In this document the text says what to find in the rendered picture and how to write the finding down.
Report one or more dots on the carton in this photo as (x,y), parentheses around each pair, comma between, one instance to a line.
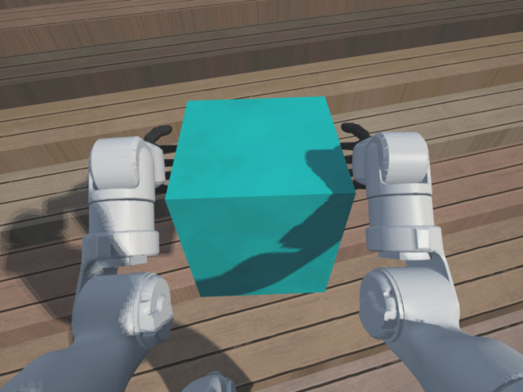
(259,194)

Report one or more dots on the right robot forearm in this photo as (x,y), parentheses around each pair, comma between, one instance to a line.
(395,168)

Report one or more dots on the robot left hand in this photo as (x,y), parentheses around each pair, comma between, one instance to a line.
(152,137)

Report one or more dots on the left robot forearm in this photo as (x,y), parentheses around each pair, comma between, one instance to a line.
(123,173)

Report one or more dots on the left robot thigh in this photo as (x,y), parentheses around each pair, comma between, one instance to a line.
(212,383)

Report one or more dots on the robot right hand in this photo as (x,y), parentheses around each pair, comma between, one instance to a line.
(358,131)

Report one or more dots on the right robot upper arm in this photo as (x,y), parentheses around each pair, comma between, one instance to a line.
(414,310)

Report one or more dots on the left robot upper arm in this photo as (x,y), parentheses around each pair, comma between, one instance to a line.
(117,319)

